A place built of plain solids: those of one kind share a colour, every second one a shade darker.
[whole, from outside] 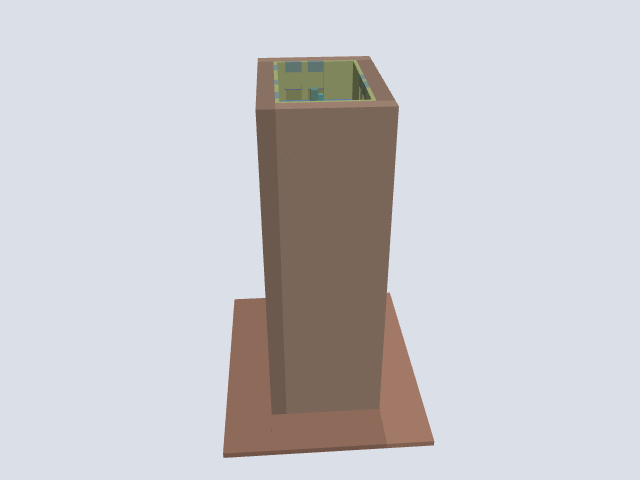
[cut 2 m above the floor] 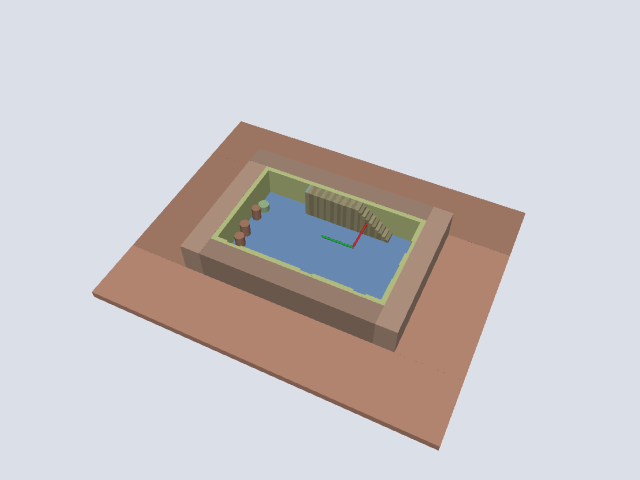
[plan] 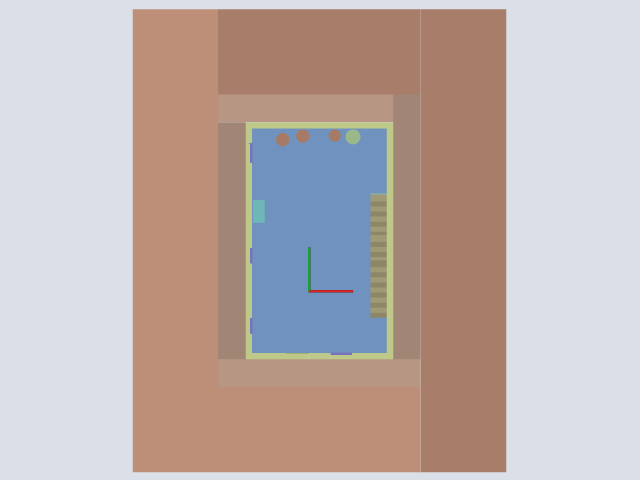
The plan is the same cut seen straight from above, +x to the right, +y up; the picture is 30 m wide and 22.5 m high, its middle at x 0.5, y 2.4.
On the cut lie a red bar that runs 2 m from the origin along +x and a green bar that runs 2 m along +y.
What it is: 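A harbour's pilots' and signal tower of tall halls, each with a gallery across one end and a long, narrow stair open to the hall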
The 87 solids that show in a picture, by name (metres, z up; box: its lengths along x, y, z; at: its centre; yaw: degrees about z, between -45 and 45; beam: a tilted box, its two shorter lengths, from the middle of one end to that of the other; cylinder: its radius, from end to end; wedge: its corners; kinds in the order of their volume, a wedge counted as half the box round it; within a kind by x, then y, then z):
{
 "wall_fill_1": {"box": [1.3, 11.12, 5.08], "at": [-3.63, 2.37, 2.19]},
 "wall_fill_2": {"box": [1.3, 11.12, 3.56], "at": [-3.63, 2.37, 25.72]},
 "wall_fill_3": {"box": [8.21, 1.3, 5.08], "at": [-0.17, 8.57, 2.19]},
 "wall_fill_4": {"box": [8.21, 1.3, 2.98], "at": [-0.17, 8.57, 6.21]},
 "wall_fill_5": {"box": [8.21, 1.3, 5.25], "at": [-0.17, 8.57, 10.32]},
 "wall_fill_6": {"box": [8.21, 1.3, 2.98], "at": [-0.17, 8.57, 14.44]},
 "wall_fill_7": {"box": [8.21, 1.3, 5.09], "at": [-0.17, 8.57, 18.47]},
 "wall_fill_8": {"box": [8.21, 1.3, 2.93], "at": [-0.17, 8.57, 22.48]},
 "wall_fill_9": {"box": [8.21, 1.3, 3.56], "at": [-0.17, 8.57, 25.72]},
 "wall_fill_10": {"box": [9.51, 1.3, 5.08], "at": [0.47, -3.84, 2.19]},
 "wall_fill_11": {"box": [9.51, 1.3, 3.56], "at": [0.47, -3.84, 25.72]},
 "wall_fill_12": {"box": [1.3, 12.41, 5.08], "at": [4.58, 3.02, 2.19]},
 "wall_fill_13": {"box": [1.3, 12.41, 2.98], "at": [4.58, 3.02, 6.21]},
 "wall_fill_14": {"box": [1.3, 12.41, 5.25], "at": [4.58, 3.02, 10.32]},
 "wall_fill_15": {"box": [1.3, 12.41, 2.98], "at": [4.58, 3.02, 14.44]},
 "wall_fill_16": {"box": [1.3, 12.41, 5.09], "at": [4.58, 3.02, 18.47]},
 "wall_fill_17": {"box": [1.3, 12.41, 2.93], "at": [4.58, 3.02, 22.48]},
 "wall_fill_18": {"box": [1.3, 12.41, 3.56], "at": [4.58, 3.02, 25.72]},
 "ground_garden_1": {"box": [4.0, 21.71, 0.5], "at": [-6.28, 2.37, -0.27]},
 "ground_garden_2": {"box": [9.51, 4.0, 0.5], "at": [0.47, -6.49, -0.27]},
 "ground_garden_3": {"box": [9.51, 4.0, 0.5], "at": [0.47, 11.22, -0.27]},
 "ground_garden_4": {"box": [4.0, 21.71, 0.5], "at": [7.23, 2.37, -0.27]},
 "wall_1": {"box": [0.2, 0.73, 1.48], "at": [-2.88, -1.62, 1.64]},
 "wall_2": {"box": [0.2, 0.73, 1.32], "at": [-2.88, 1.66, 1.56]},
 "wall_3": {"box": [0.2, 0.92, 1.39], "at": [-2.88, 6.48, 1.59]},
 "wall_4": {"box": [0.3, 1.2, 5.08], "at": [-2.83, -2.59, 2.19]},
 "wall_5": {"box": [0.3, 4.46, 3.56], "at": [-2.83, -0.96, 25.72]},
 "wall_6": {"box": [0.3, 2.56, 5.08], "at": [-2.83, 0.02, 2.19]},
 "wall_7": {"box": [0.3, 4.0, 5.08], "at": [-2.83, 4.03, 2.19]},
 "wall_8": {"box": [0.3, 3.18, 3.56], "at": [-2.83, 6.33, 25.72]},
 "wall_9": {"box": [0.3, 0.98, 5.08], "at": [-2.83, 7.43, 2.19]},
 "wall_10": {"box": [1.91, 0.3, 5.08], "at": [-2.03, -3.04, 2.19]},
 "wall_11": {"box": [2.76, 0.3, 3.56], "at": [-1.61, -3.04, 25.72]},
 "wall_12": {"box": [1.05, 0.26, 2.1], "at": [-0.55, -3.06, 1.05]},
 "wall_13": {"box": [1.33, 0.2, 1.46], "at": [0.44, -3.09, 25.92]},
 "wall_14": {"box": [1.33, 0.3, 1.25], "at": [0.44, -3.04, 24.57]},
 "wall_15": {"box": [6.92, 0.3, 5.08], "at": [0.47, 7.78, 2.19]},
 "wall_16": {"box": [6.92, 0.3, 3.56], "at": [0.47, 7.78, 25.72]},
 "wall_17": {"box": [1.01, 0.3, 5.08], "at": [0.48, -3.04, 2.19]},
 "wall_18": {"box": [0.53, 0.3, 3.56], "at": [1.37, -3.04, 25.72]},
 "wall_19": {"box": [1.02, 0.2, 1.32], "at": [1.49, -3.09, 1.56]},
 "wall_20": {"box": [1.33, 0.2, 1.47], "at": [2.3, -3.09, 25.93]},
 "wall_21": {"box": [1.33, 0.3, 1.25], "at": [2.3, -3.04, 24.57]},
 "wall_22": {"box": [1.93, 0.3, 5.08], "at": [2.97, -3.04, 2.19]},
 "wall_23": {"box": [0.97, 0.3, 3.56], "at": [3.45, -3.04, 25.72]},
 "wall_24": {"box": [0.3, 2.75, 3.56], "at": [3.78, 0.88, 25.72]},
 "wall_25": {"box": [0.3, 11.12, 5.08], "at": [3.78, 2.37, 2.19]},
 "floor_1": {"box": [6.32, 9.73, 0.35], "at": [0.47, 1.97, 24.12]},
 "floor_2": {"box": [6.32, 10.52, 0.35], "at": [0.47, 2.37, -0.18]},
 "step_1": {"box": [0.76, 0.32, 0.26], "at": [3.25, -1.09, 0.08]},
 "step_2": {"box": [0.76, 0.32, 0.47], "at": [3.25, -0.85, 0.18]},
 "step_3": {"box": [0.76, 0.32, 0.67], "at": [3.25, -0.61, 0.28]},
 "step_4": {"box": [0.76, 0.32, 0.87], "at": [3.25, -0.38, 0.39]},
 "step_5": {"box": [0.76, 0.32, 1.07], "at": [3.25, -0.14, 0.49]},
 "step_6": {"box": [0.76, 0.32, 1.28], "at": [3.25, 0.1, 0.59]},
 "step_7": {"box": [0.76, 0.32, 1.48], "at": [3.25, 0.34, 0.69]},
 "step_8": {"box": [0.76, 0.32, 1.68], "at": [3.25, 0.57, 0.79]},
 "step_9": {"box": [0.76, 0.32, 1.88], "at": [3.25, 0.81, 0.89]},
 "step_10": {"box": [0.76, 0.32, 2.09], "at": [3.25, 1.05, 0.99]},
 "step_11": {"box": [0.76, 0.32, 2.29], "at": [3.25, 1.28, 1.09]},
 "step_12": {"box": [0.76, 0.32, 2.49], "at": [3.25, 1.52, 1.2]},
 "step_13": {"box": [0.76, 0.32, 2.69], "at": [3.25, 1.76, 1.3]},
 "step_14": {"box": [0.76, 0.32, 2.9], "at": [3.25, 2.0, 1.4]},
 "step_15": {"box": [0.76, 0.32, 3.1], "at": [3.25, 2.23, 1.5]},
 "step_16": {"box": [0.76, 0.32, 3.3], "at": [3.25, 2.47, 1.6]},
 "step_17": {"box": [0.76, 0.32, 3.5], "at": [3.25, 2.71, 1.7]},
 "step_18": {"box": [0.76, 0.32, 3.71], "at": [3.25, 2.94, 1.8]},
 "step_19": {"box": [0.76, 0.32, 3.91], "at": [3.25, 3.18, 1.9]},
 "step_20": {"box": [0.76, 0.32, 4.11], "at": [3.25, 3.42, 2.01]},
 "step_21": {"box": [0.76, 0.32, 4.31], "at": [3.25, 3.66, 2.11]},
 "step_22": {"box": [0.76, 0.32, 4.52], "at": [3.25, 3.89, 2.21]},
 "step_23": {"box": [0.76, 0.32, 4.72], "at": [3.25, 4.13, 2.31]},
 "step_24": {"box": [0.76, 0.32, 4.92], "at": [3.25, 4.37, 2.41]},
 "wall_head_1": {"box": [0.3, 1.32, 0.9], "at": [-2.83, 1.93, 27.05]},
 "wall_head_2": {"box": [0.3, 1.6, 0.92], "at": [-2.83, 3.94, 27.04]},
 "wall_head_3": {"box": [1.33, 0.3, 0.85], "at": [0.44, -3.04, 27.08]},
 "wall_head_4": {"box": [1.33, 0.3, 0.84], "at": [2.3, -3.04, 27.08]},
 "winch_case_1": {"box": [0.55, 0.8, 2.22], "at": [0.85, 1.37, 25.38]},
 "barrel_1": {"cylinder": 0.31, "from": [-1.25, 7.1, -0.02], "to": [-1.25, 7.1, 0.84]},
 "barrel_2": {"cylinder": 0.31, "from": [-0.31, 7.27, -0.02], "to": [-0.31, 7.27, 0.93]},
 "barrel_3": {"cylinder": 0.29, "from": [1.19, 7.3, -0.02], "to": [1.19, 7.3, 0.91]},
 "chest_1": {"box": [0.55, 1.07, 0.66], "at": [-2.37, 3.74, 0.31]},
 "chest_2": {"box": [0.92, 0.52, 0.58], "at": [0.28, -2.59, 24.56]},
 "rope_coils_1": {"cylinder": 0.35, "from": [2.05, 7.23, -0.02], "to": [2.05, 7.23, 0.48]},
 "stair_window_1": {"box": [0.13, 0.73, 0.035], "at": [-2.73, -1.62, 0.92]},
 "stair_window_2": {"box": [0.13, 0.92, 0.035], "at": [-2.73, 6.48, 0.92]},
 "stair_window_3": {"box": [1.01, 0.13, 0.035], "at": [1.49, -2.94, 0.92]}
}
